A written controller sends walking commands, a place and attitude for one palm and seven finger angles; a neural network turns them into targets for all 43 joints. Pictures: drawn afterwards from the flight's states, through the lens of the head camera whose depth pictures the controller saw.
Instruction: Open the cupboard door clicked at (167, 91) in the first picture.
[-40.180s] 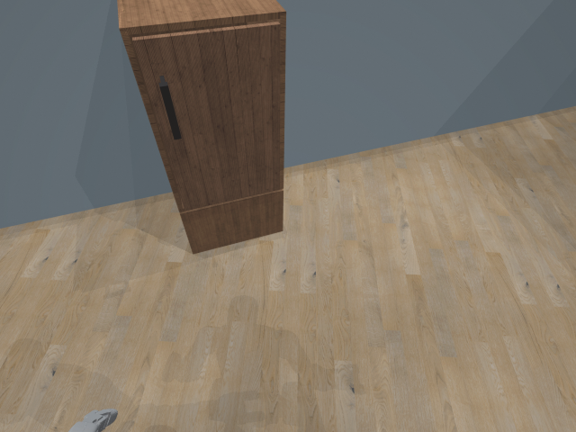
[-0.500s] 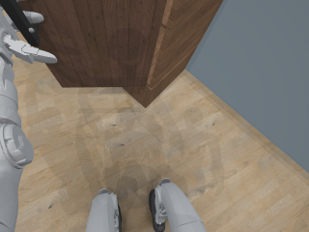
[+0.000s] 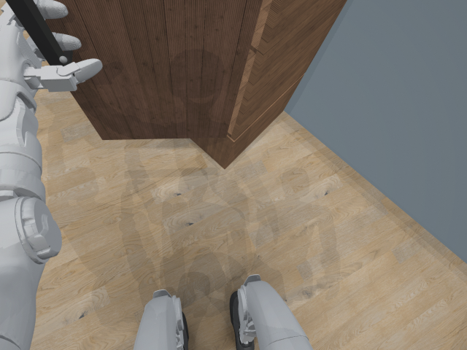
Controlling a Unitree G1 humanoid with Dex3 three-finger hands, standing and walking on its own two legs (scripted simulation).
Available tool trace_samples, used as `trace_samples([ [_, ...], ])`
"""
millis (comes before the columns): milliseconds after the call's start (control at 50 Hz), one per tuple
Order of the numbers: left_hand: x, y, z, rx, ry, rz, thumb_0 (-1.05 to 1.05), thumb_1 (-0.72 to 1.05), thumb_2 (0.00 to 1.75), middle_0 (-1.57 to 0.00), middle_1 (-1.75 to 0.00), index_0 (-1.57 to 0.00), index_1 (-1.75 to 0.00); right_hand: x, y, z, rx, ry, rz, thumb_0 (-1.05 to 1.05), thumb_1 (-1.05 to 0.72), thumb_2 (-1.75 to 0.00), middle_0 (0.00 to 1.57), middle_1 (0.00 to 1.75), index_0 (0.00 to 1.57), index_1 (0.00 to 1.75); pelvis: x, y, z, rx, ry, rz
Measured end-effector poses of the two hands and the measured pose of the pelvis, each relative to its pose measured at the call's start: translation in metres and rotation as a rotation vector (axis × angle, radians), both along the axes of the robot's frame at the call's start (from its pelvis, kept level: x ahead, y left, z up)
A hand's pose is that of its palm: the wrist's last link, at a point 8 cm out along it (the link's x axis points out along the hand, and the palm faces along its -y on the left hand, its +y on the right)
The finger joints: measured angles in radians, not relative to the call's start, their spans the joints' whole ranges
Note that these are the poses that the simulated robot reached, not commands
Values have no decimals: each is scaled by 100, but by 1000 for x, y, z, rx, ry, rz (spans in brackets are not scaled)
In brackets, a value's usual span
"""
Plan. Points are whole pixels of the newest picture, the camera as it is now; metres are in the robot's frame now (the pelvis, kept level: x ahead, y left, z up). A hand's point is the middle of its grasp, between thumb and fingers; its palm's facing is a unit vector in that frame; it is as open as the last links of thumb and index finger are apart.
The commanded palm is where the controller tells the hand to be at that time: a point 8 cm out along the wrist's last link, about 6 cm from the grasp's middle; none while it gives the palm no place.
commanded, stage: close the thumb around the handle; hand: left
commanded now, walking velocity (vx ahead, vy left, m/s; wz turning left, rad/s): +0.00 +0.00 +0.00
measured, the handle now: (47, 30) +0.61 +0.22 +0.05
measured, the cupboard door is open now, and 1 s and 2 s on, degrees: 47 68 99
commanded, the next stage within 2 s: pull the door open along its arc in 0.32 s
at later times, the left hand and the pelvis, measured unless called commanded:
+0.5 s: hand (62, 62) +0.55 +0.20 +0.05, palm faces -0.04 -1.00 -0.03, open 5.5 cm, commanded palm +0.53 +0.22 +0.05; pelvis +0.00 +0.00 +0.00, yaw +0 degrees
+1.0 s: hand (84, 128) +0.44 +0.16 +0.05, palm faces +0.08 -1.00 +0.06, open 5.8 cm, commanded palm +0.39 +0.21 +0.05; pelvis +0.01 +0.00 +0.02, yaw +0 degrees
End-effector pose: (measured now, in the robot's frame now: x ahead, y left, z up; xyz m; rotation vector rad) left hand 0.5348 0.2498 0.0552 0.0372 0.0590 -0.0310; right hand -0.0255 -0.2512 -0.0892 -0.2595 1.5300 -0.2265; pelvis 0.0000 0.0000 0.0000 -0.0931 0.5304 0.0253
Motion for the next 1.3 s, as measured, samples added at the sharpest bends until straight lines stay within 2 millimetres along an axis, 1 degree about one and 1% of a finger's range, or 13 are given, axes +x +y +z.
trace_samples([
  [180,-2,1,0,0,-3,-2,0,58,76,-37,-132,-35,-132,4,0,2,-5,-6,2,0,-91,-90,20,29,20,30,2,1,2,-1,-5,1],
  [280,-4,1,0,-1,-4,0,1,76,84,-38,-134,-36,-134,5,-1,3,-4,-5,6,0,-91,-90,20,29,20,30,3,1,3,0,-8,2],
  [520,-4,1,0,-2,-7,-7,1,76,84,-38,-135,-37,-135,6,-6,0,-17,-18,8,0,-91,-90,20,29,20,30,-1,-2,0,1,-8,1],
  [640,-15,0,0,0,-10,-9,1,76,81,-39,-135,-36,-135,8,-5,1,0,-41,-14,0,-91,-90,20,29,20,30,0,-2,4,9,-20,-16],
  [700,-27,-2,0,-1,-10,-15,0,75,78,-39,-135,-36,-135,13,-3,3,14,-63,-21,0,-91,-90,20,29,20,30,2,-3,8,15,-31,-22],
  [760,-42,-4,0,-1,-8,-25,0,75,77,-39,-135,-37,-135,23,-3,6,26,-94,-19,0,-91,-90,20,29,20,30,4,-3,13,20,-48,-25],
  [820,-60,-8,0,0,-7,-39,0,74,75,-39,-135,-36,-135,37,-3,9,35,-140,-12,0,-91,-90,20,29,20,30,7,-3,18,26,-63,-25],
  [900,-88,-17,-1,-8,-11,-62,0,73,74,-38,-135,-37,-135,62,-6,13,43,-218,12,0,-91,-90,20,29,20,30,10,-3,23,33,-90,-24],
  [940,-100,-23,-1,-36,-19,-16,1,72,74,-38,-134,-37,-135,76,-7,14,44,-261,34,0,-91,-90,20,29,20,30,11,-4,24,36,-101,-23],
  [1020,-124,-40,-5,-102,-41,152,1,71,75,-36,-132,-38,-135,106,-6,12,62,-348,84,0,-91,-90,20,29,20,30,10,-4,24,44,-115,-18],
  [1120,-151,-64,-4,-96,-57,330,1,71,77,-35,-133,-38,-132,135,2,6,106,-427,149,0,-91,-90,20,29,20,30,6,-7,22,56,-133,-14],
  [1200,-171,-85,-3,-54,-67,424,1,72,78,-35,-133,-36,-132,147,10,-1,150,-456,186,0,-91,-90,20,29,20,30,3,-12,21,68,-146,-10],
  [1300,-196,-107,-1,-15,-72,432,2,72,78,-35,-133,-34,-132,151,15,-5,183,-463,205,1,-91,-90,20,29,20,30,0,-20,22,79,-170,1],
])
